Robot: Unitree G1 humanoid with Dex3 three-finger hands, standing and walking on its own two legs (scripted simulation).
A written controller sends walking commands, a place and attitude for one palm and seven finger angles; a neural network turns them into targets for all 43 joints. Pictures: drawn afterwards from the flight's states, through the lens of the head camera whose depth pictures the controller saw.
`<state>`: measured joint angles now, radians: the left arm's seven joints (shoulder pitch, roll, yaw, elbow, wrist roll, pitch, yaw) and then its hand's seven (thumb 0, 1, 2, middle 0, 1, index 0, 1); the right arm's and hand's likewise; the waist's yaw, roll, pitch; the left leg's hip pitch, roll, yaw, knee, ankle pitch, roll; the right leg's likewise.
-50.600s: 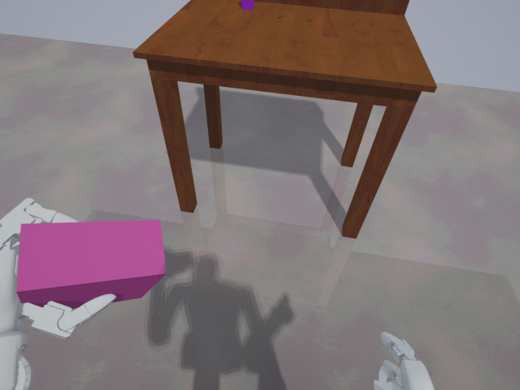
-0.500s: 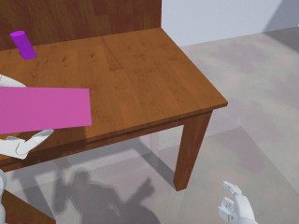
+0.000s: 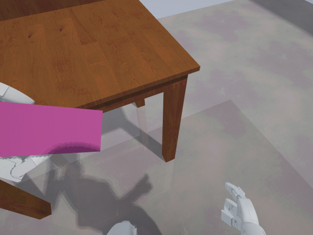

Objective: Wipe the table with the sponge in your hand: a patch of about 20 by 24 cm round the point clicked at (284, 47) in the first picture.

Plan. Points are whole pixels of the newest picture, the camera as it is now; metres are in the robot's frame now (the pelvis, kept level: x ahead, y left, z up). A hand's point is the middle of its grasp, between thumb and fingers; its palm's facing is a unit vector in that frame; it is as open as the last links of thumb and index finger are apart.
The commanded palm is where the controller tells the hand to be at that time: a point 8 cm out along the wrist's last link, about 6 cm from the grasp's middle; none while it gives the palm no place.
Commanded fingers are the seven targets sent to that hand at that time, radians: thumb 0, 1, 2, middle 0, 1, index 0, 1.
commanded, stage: step back with the hand held close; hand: left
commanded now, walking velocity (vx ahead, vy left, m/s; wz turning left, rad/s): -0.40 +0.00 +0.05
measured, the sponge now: (61, 127) +0.27 +0.17 +0.21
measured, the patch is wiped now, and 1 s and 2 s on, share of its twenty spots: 0.95 0.95 0.95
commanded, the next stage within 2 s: stop stepping back and stand still in 0.02 s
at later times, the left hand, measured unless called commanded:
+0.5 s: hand out of the picture +0.08 +0.22 +0.25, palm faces +0.55 -0.79 -0.26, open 10.4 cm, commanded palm +0.02 +0.27 +0.26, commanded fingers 0.00 0.10 1.30 -1.20 -1.60 -1.20 -1.60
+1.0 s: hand out of the picture +0.02 +0.17 +0.25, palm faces +0.52 -0.72 -0.46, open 10.4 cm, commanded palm -0.04 +0.22 +0.26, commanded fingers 0.00 0.10 1.30 -1.20 -1.60 -1.20 -1.60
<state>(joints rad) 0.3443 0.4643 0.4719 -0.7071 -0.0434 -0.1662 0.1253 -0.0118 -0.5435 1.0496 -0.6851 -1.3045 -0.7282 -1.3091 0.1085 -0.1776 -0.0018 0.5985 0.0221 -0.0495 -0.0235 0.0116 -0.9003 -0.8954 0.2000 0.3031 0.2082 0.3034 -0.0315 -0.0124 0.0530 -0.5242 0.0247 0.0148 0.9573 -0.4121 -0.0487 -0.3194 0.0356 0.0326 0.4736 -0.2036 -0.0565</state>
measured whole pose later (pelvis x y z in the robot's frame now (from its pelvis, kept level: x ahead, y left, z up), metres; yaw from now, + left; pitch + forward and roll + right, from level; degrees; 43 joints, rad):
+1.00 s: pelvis -0.18 -0.07 +0.00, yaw +5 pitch -1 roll +3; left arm 0.38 0.44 0.46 -0.64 -0.04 -0.21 0.13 -0.01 -0.55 1.05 -0.69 -1.30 -0.73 -1.31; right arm 0.22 -0.27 -0.05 0.63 0.02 -0.11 -0.03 0.01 -0.90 -0.90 0.20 0.30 0.21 0.30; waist 0.00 -0.01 0.05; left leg -0.40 0.01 0.08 0.73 -0.29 0.01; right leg -0.21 -0.04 0.01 0.51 -0.28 -0.02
